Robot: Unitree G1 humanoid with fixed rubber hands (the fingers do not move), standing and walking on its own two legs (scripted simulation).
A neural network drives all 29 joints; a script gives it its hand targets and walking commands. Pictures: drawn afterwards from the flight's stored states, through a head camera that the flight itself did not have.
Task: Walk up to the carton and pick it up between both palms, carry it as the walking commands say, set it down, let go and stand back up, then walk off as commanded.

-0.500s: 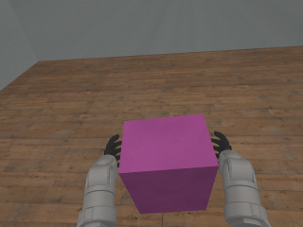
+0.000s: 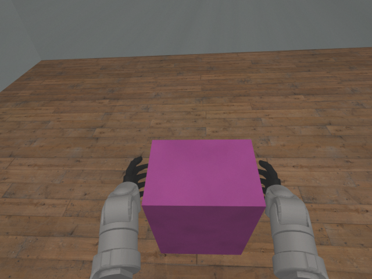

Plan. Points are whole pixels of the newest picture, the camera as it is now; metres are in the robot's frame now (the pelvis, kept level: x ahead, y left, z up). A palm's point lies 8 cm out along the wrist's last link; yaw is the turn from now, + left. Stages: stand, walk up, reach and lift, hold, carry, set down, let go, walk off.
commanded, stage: reach and lift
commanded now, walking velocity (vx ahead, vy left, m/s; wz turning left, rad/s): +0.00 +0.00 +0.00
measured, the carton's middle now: (200, 203) +0.32 +0.00 -0.02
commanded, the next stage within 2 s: hold in 0.40 s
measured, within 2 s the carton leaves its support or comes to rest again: neither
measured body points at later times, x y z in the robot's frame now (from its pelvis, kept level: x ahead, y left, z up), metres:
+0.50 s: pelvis +0.01 +0.00 +0.00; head -0.04 -0.01 +0.45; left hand +0.31 +0.16 +0.05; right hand +0.31 -0.16 +0.05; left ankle +0.03 +0.13 -0.74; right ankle +0.05 -0.11 -0.74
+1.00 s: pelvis +0.00 +0.00 +0.00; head -0.04 -0.02 +0.45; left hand +0.30 +0.16 +0.05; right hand +0.30 -0.16 +0.04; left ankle +0.03 +0.13 -0.74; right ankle +0.05 -0.11 -0.74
